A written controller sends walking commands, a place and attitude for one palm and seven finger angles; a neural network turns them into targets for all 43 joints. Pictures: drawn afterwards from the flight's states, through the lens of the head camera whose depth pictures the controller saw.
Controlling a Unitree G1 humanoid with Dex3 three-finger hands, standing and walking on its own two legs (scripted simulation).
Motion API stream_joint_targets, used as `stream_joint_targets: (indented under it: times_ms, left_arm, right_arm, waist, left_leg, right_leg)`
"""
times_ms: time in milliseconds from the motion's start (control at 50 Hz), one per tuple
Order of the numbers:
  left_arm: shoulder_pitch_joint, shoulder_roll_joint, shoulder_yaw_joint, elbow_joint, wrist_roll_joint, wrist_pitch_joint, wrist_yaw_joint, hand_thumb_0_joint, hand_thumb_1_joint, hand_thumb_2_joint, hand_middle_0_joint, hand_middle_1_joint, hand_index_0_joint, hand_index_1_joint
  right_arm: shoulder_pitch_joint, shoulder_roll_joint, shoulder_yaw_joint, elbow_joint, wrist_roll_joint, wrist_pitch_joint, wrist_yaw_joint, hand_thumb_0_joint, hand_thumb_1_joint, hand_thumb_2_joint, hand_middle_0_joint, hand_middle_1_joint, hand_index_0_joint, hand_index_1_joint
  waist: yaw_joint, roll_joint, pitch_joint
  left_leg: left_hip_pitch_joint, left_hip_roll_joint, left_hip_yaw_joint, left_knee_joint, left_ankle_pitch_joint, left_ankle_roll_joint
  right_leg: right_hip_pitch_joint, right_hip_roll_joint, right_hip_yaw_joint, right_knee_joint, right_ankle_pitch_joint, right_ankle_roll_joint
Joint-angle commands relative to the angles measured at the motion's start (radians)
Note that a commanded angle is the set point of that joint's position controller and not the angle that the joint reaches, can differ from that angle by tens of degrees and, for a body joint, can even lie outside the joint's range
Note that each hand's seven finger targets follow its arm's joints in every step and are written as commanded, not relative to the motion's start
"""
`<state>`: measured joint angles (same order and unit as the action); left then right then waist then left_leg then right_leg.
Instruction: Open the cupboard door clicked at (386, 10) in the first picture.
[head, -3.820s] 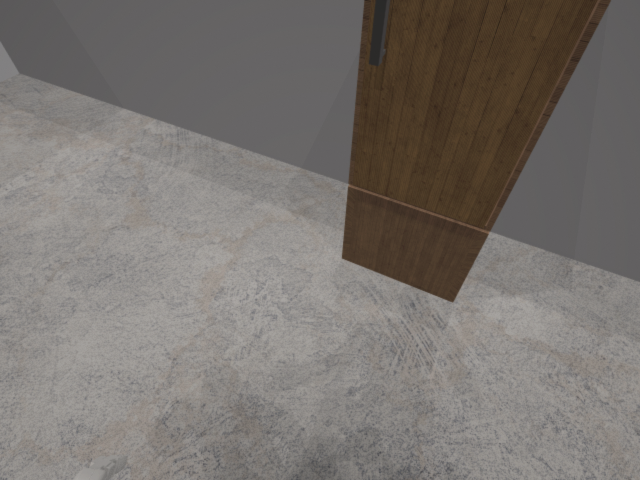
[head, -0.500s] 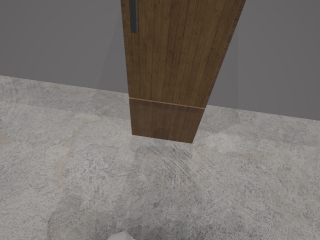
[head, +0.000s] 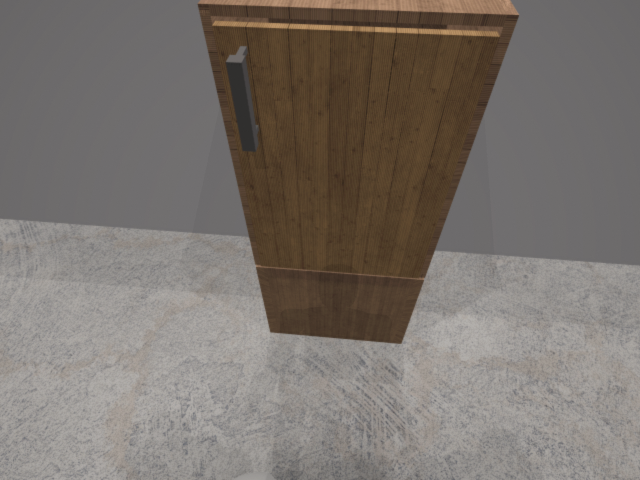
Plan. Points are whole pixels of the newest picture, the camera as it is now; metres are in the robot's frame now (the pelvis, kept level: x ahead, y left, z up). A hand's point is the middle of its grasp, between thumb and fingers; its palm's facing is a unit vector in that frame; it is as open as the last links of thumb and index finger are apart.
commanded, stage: come to a stop and stand still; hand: left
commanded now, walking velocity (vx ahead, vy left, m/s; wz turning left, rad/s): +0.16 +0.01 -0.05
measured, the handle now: (246, 100) +0.63 +0.15 +0.14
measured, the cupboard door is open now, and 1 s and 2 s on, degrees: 0 0 0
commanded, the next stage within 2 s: look again from close up in 0.94 s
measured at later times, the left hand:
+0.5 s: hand out of the picture +0.13 +0.24 -0.18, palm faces -0.01 -0.97 -0.23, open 7.4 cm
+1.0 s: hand out of the picture +0.06 +0.17 -0.18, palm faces +0.00 -0.98 -0.20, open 7.3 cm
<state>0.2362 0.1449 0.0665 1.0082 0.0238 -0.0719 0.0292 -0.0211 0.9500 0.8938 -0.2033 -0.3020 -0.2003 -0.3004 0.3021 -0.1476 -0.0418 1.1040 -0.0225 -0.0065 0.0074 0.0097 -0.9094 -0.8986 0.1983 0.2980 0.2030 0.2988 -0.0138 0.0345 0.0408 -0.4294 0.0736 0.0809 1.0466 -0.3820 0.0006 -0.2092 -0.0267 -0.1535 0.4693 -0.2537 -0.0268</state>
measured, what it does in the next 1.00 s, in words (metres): steps on the spot: left foot, then right foot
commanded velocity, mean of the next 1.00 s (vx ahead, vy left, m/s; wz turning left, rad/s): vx -0.10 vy -0.06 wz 0.00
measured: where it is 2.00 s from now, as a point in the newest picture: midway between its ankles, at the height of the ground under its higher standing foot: outside the picture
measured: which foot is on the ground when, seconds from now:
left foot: up 0.00-0.12, down 0.14-0.62, up 0.64-0.84, down 0.86-1.00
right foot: down 0.00-0.16, up 0.18-0.60, down 0.62-1.00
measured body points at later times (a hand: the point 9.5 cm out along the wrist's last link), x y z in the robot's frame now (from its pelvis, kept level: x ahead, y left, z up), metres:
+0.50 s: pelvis +0.06 +0.04 +0.00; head +0.10 +0.06 +0.45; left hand +0.13 +0.29 -0.16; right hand +0.12 -0.20 -0.14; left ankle +0.12 +0.14 -0.74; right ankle +0.01 -0.12 -0.67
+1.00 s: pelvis +0.03 -0.01 +0.00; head +0.05 +0.00 +0.45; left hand +0.06 +0.22 -0.16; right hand +0.03 -0.23 -0.16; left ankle +0.04 +0.11 -0.74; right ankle +0.02 -0.13 -0.74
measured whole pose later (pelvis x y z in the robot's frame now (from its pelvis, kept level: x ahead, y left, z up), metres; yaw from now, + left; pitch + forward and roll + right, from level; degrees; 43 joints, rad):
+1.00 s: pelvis +0.03 -0.01 +0.00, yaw -2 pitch +0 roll -1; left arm 0.25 0.15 0.01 1.09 0.01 0.00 0.05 0.00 0.93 0.89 -0.20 -0.30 -0.20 -0.30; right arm 0.26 -0.15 -0.01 1.11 -0.01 0.02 -0.02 0.01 -0.92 -0.90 0.20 0.30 0.20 0.30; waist 0.00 0.01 0.04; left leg -0.24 0.04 0.05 0.52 -0.27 0.00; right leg -0.19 -0.02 -0.06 0.47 -0.27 0.01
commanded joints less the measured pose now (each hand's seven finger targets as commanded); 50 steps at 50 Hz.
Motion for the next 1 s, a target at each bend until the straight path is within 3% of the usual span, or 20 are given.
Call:
stream_joint_targets:
  times_ms: [0, 60, 100, 160, 200, 280, 400, 520, 560, 580, 600, 620, 640, 700, 760, 800, 840, 900, 940, 980]
  left_arm:
    - [0.078, 0.124, 0.005, 0.002, 0.005, -0.002, -0.008, 0.000, 0.900, 0.900, -0.200, -0.300, -0.200, -0.300]
    - [0.057, 0.129, 0.002, 0.022, 0.003, 0.016, -0.006, 0.000, 0.900, 0.900, -0.200, -0.300, -0.200, -0.300]
    - [0.050, 0.117, -0.008, 0.034, -0.007, 0.033, 0.002, 0.000, 0.900, 0.900, -0.200, -0.300, -0.200, -0.300]
    - [0.175, 0.089, -0.017, 0.061, -0.022, 0.076, 0.012, 0.000, 0.900, 0.900, -0.200, -0.300, -0.200, -0.300]
    - [0.124, 0.124, -0.006, 0.043, -0.009, 0.102, 0.015, 0.000, 0.900, 0.900, -0.200, -0.300, -0.200, -0.300]
    - [0.089, 0.120, 0.017, 0.001, -0.001, 0.116, 0.000, 0.000, 0.900, 0.900, -0.200, -0.300, -0.200, -0.300]
    - [0.062, 0.109, 0.024, -0.052, -0.001, 0.141, -0.013, 0.000, 0.900, 0.900, -0.200, -0.300, -0.200, -0.300]
    - [0.070, 0.092, 0.012, -0.069, -0.002, 0.122, -0.016, 0.000, 0.900, 0.900, -0.200, -0.300, -0.200, -0.300]
    - [0.148, 0.112, 0.014, -0.043, 0.003, 0.106, -0.014, 0.000, 0.900, 0.900, -0.200, -0.300, -0.200, -0.300]
    - [0.151, 0.163, 0.017, -0.048, 0.014, 0.096, -0.009, 0.000, 0.900, 0.900, -0.200, -0.300, -0.200, -0.300]
    - [0.083, 0.240, 0.020, -0.079, 0.018, 0.084, -0.004, 0.000, 0.900, 0.900, -0.200, -0.300, -0.200, -0.300]
    - [0.027, 0.244, 0.008, -0.103, 0.010, 0.089, -0.002, 0.000, 0.900, 0.900, -0.200, -0.300, -0.200, -0.300]
    - [-0.019, 0.237, 0.015, -0.103, 0.013, 0.080, 0.000, 0.000, 0.900, 0.900, -0.200, -0.300, -0.200, -0.300]
    - [-0.074, 0.161, -0.006, -0.088, 0.006, 0.068, 0.000, 0.000, 0.900, 0.900, -0.200, -0.300, -0.200, -0.300]
    - [0.004, 0.151, -0.011, -0.041, 0.000, 0.061, 0.005, 0.000, 0.900, 0.900, -0.200, -0.300, -0.200, -0.300]
    - [0.020, 0.147, -0.013, -0.012, -0.010, 0.062, 0.008, 0.000, 0.900, 0.900, -0.200, -0.300, -0.200, -0.300]
    - [0.054, 0.105, -0.022, 0.008, -0.023, 0.066, 0.003, 0.000, 0.900, 0.900, -0.200, -0.300, -0.200, -0.300]
    - [0.049, 0.101, -0.028, 0.045, -0.019, 0.076, 0.003, 0.000, 0.900, 0.900, -0.200, -0.300, -0.200, -0.300]
    - [0.170, 0.131, -0.043, 0.084, -0.005, 0.059, 0.045, 0.000, 0.900, 0.900, -0.200, -0.300, -0.200, -0.300]
    - [0.096, 0.157, -0.044, 0.040, -0.002, 0.023, 0.031, 0.000, 0.900, 0.900, -0.200, -0.300, -0.200, -0.300]
  right_arm:
    - [0.008, -0.008, -0.004, -0.081, 0.002, -0.018, 0.006, 0.000, -0.900, -0.900, 0.200, 0.300, 0.200, 0.300]
    - [-0.002, -0.014, 0.007, -0.075, 0.004, -0.026, -0.002, 0.000, -0.900, -0.900, 0.200, 0.300, 0.200, 0.300]
    - [0.064, -0.056, 0.012, -0.036, 0.005, -0.034, -0.014, 0.000, -0.900, -0.900, 0.200, 0.300, 0.200, 0.300]
    - [0.051, -0.208, -0.010, -0.045, 0.011, -0.026, -0.045, 0.000, -0.900, -0.900, 0.200, 0.300, 0.200, 0.300]
    - [0.052, -0.218, -0.021, -0.049, 0.006, -0.008, -0.073, 0.000, -0.900, -0.900, 0.200, 0.300, 0.200, 0.300]
    - [-0.025, -0.212, -0.046, -0.094, 0.002, 0.003, -0.077, 0.000, -0.900, -0.900, 0.200, 0.300, 0.200, 0.300]
    - [-0.099, -0.193, -0.054, -0.129, 0.001, 0.004, -0.064, 0.000, -0.900, -0.900, 0.200, 0.300, 0.200, 0.300]
    - [-0.132, -0.219, -0.071, -0.147, -0.012, 0.022, -0.036, 0.000, -0.900, -0.900, 0.200, 0.300, 0.200, 0.300]
    - [-0.129, -0.199, -0.069, -0.151, -0.006, 0.031, -0.028, 0.000, -0.900, -0.900, 0.200, 0.300, 0.200, 0.300]
    - [-0.095, -0.142, -0.060, -0.153, 0.006, 0.036, -0.023, 0.000, -0.900, -0.900, 0.200, 0.300, 0.200, 0.300]
    - [-0.098, -0.060, -0.039, -0.180, 0.010, 0.041, -0.017, 0.000, -0.900, -0.900, 0.200, 0.300, 0.200, 0.300]
    - [-0.150, -0.088, -0.036, -0.197, 0.007, 0.049, -0.012, 0.000, -0.900, -0.900, 0.200, 0.300, 0.200, 0.300]
    - [-0.151, -0.081, -0.037, -0.194, 0.002, 0.056, -0.012, 0.000, -0.900, -0.900, 0.200, 0.300, 0.200, 0.300]
    - [-0.051, -0.092, -0.028, -0.128, 0.004, 0.040, -0.015, 0.000, -0.900, -0.900, 0.200, 0.300, 0.200, 0.300]
    - [-0.060, -0.072, -0.012, -0.109, 0.011, 0.027, -0.026, 0.000, -0.900, -0.900, 0.200, 0.300, 0.200, 0.300]
    - [-0.016, -0.061, -0.001, -0.078, 0.010, 0.017, -0.033, 0.000, -0.900, -0.900, 0.200, 0.300, 0.200, 0.300]
    - [-0.004, -0.109, 0.005, -0.050, 0.006, -0.006, -0.040, 0.000, -0.900, -0.900, 0.200, 0.300, 0.200, 0.300]
    - [-0.041, -0.115, 0.007, -0.028, 0.012, -0.012, -0.044, 0.000, -0.900, -0.900, 0.200, 0.300, 0.200, 0.300]
    - [-0.124, -0.143, 0.003, -0.104, 0.024, -0.018, -0.038, 0.000, -0.900, -0.900, 0.200, 0.300, 0.200, 0.300]
    - [0.027, -0.067, 0.017, -0.114, 0.008, -0.019, -0.028, 0.000, -0.900, -0.900, 0.200, 0.300, 0.200, 0.300]
  waist:
    - [0.002, -0.158, -0.005]
    - [0.001, -0.177, -0.007]
    - [-0.020, -0.105, -0.063]
    - [0.009, 0.274, -0.120]
    - [-0.020, 0.205, -0.082]
    - [-0.010, 0.049, -0.127]
    - [0.004, 0.131, -0.142]
    - [0.010, 0.196, -0.092]
    - [0.046, 0.091, -0.081]
    - [0.043, -0.083, -0.059]
    - [0.021, -0.317, -0.013]
    - [0.038, -0.220, 0.000]
    - [0.020, -0.335, 0.024]
    - [-0.025, -0.247, 0.007]
    - [0.007, -0.188, -0.030]
    - [-0.003, -0.151, -0.053]
    - [0.023, 0.009, -0.073]
    - [0.034, 0.123, -0.040]
    - [0.073, -0.032, 0.048]
    - [-0.024, -0.091, -0.097]
  left_leg:
    - [-0.006, 0.032, 0.016, -0.224, 0.081, -0.021]
    - [0.105, -0.003, 0.036, -0.409, 0.175, -0.026]
    - [0.291, 0.013, 0.007, -0.593, 0.455, -0.034]
    - [0.373, 0.313, -0.239, -0.650, 1.117, 0.127]
    - [0.336, 0.353, -0.266, -0.663, 1.212, 0.188]
    - [0.387, 0.318, -0.159, -0.642, 1.064, 0.183]
    - [0.307, 0.275, -0.107, -0.691, 0.727, 0.170]
    - [0.133, 0.250, -0.171, -0.761, 0.172, 0.137]
    - [0.034, 0.171, -0.118, -0.687, 0.056, 0.076]
    - [-0.036, 0.080, -0.046, -0.531, -0.037, 0.018]
    - [-0.099, -0.019, 0.003, -0.348, -0.122, -0.035]
    - [-0.008, -0.013, -0.078, -0.237, -0.140, -0.013]
    - [-0.038, -0.026, -0.093, -0.187, -0.102, -0.002]
    - [-0.005, -0.022, -0.059, -0.153, -0.017, -0.011]
    - [0.069, -0.017, -0.036, -0.340, -0.004, -0.028]
    - [0.200, -0.019, -0.039, -0.562, 0.152, -0.026]
    - [0.289, 0.084, -0.147, -0.656, 0.449, 0.016]
    - [0.197, 0.102, -0.175, -0.730, 0.359, 0.042]
    - [0.156, 0.053, -0.081, -0.468, 0.322, -0.002]
    - [0.206, 0.000, -0.075, -0.530, 0.175, -0.003]
  right_leg:
    - [0.001, -0.230, 0.143, -0.222, 0.314, -0.131]
    - [0.001, -0.186, 0.101, -0.142, 0.366, -0.090]
    - [-0.014, -0.130, 0.072, -0.012, 0.331, -0.028]
    - [-0.079, -0.021, 0.052, 0.240, -0.261, 0.067]
    - [-0.158, -0.016, 0.148, 0.521, -0.368, 0.059]
    - [-0.298, -0.004, 0.198, 0.716, -0.246, 0.072]
    - [-0.249, -0.006, 0.177, 0.618, -0.172, 0.083]
    - [-0.046, -0.016, 0.103, 0.239, -0.173, 0.039]
    - [0.109, 0.000, 0.067, -0.008, -0.012, 0.032]
    - [0.121, -0.110, 0.185, -0.157, -0.045, 0.003]
    - [-0.013, -0.313, 0.456, -0.290, -0.165, -0.079]
    - [-0.184, -0.339, 0.430, -0.313, -0.247, -0.120]
    - [-0.204, -0.284, 0.432, -0.309, -0.224, -0.115]
    - [-0.095, -0.187, 0.243, -0.183, 0.133, -0.094]
    - [0.003, -0.196, 0.223, -0.106, 0.367, -0.111]
    - [-0.005, -0.174, 0.224, -0.055, 0.340, -0.079]
    - [-0.031, -0.086, 0.178, -0.026, 0.203, 0.002]
    - [0.057, -0.059, 0.137, -0.046, 0.074, 0.038]
    - [-0.018, -0.122, 0.224, -0.109, 0.327, 0.019]
    - [0.031, -0.169, 0.224, -0.041, 0.409, -0.029]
